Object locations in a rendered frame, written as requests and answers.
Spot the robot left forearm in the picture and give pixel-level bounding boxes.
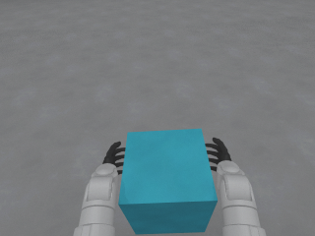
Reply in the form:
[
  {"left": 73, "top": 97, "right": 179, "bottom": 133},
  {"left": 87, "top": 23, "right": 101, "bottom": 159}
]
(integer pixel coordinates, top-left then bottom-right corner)
[{"left": 73, "top": 163, "right": 118, "bottom": 236}]

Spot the carton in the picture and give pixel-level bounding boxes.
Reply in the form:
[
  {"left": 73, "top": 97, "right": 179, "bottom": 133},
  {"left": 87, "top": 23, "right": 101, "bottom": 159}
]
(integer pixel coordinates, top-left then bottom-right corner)
[{"left": 118, "top": 128, "right": 218, "bottom": 235}]

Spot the robot right forearm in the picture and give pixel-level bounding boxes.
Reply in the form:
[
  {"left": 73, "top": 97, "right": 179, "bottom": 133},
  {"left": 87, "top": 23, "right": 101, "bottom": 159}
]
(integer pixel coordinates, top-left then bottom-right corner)
[{"left": 216, "top": 160, "right": 267, "bottom": 236}]

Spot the robot right hand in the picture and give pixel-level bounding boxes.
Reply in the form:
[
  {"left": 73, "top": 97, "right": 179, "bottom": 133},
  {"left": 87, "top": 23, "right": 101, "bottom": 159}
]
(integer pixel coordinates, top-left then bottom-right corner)
[{"left": 205, "top": 138, "right": 232, "bottom": 172}]

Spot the robot left hand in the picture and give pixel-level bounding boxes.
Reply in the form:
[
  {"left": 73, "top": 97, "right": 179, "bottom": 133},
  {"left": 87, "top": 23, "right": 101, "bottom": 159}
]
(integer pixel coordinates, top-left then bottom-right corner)
[{"left": 102, "top": 142, "right": 126, "bottom": 175}]

